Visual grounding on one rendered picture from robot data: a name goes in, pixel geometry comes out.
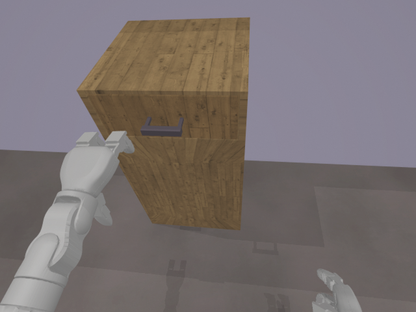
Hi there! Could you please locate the robot right hand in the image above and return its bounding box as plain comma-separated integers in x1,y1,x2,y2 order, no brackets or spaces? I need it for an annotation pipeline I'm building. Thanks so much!
312,268,362,312

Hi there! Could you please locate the left robot forearm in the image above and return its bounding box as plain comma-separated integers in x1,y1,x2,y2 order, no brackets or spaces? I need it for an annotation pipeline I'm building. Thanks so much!
0,189,98,312

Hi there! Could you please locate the handle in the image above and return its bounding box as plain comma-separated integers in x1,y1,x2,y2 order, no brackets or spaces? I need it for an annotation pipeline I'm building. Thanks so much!
140,117,184,137

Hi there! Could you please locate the cabinet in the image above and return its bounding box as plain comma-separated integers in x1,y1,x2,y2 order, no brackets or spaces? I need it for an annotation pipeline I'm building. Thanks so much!
77,18,250,230

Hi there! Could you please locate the robot left hand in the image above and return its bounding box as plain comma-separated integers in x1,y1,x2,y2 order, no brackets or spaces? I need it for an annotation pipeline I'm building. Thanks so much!
60,131,135,226

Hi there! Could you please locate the drawer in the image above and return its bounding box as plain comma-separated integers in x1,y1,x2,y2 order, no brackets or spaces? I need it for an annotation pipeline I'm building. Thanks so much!
88,94,240,139

